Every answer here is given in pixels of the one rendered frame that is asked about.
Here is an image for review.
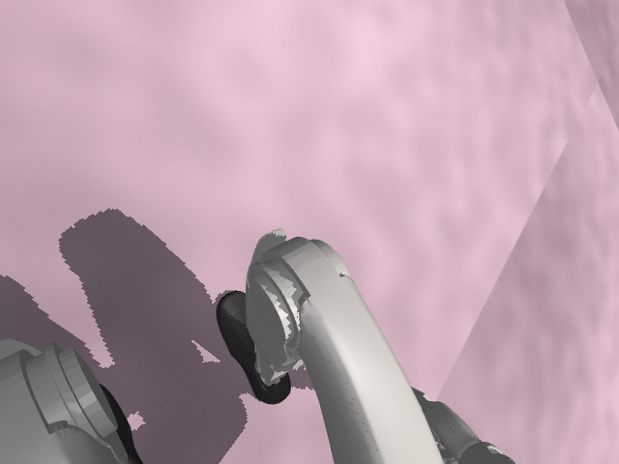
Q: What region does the right robot arm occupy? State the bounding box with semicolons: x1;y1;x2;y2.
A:
458;442;515;464

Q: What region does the right robot hand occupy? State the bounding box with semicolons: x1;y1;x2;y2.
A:
411;387;482;464

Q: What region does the right robot foot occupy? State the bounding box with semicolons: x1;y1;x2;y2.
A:
217;291;291;404

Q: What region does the left robot foot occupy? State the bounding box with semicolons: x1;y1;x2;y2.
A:
99;383;143;464

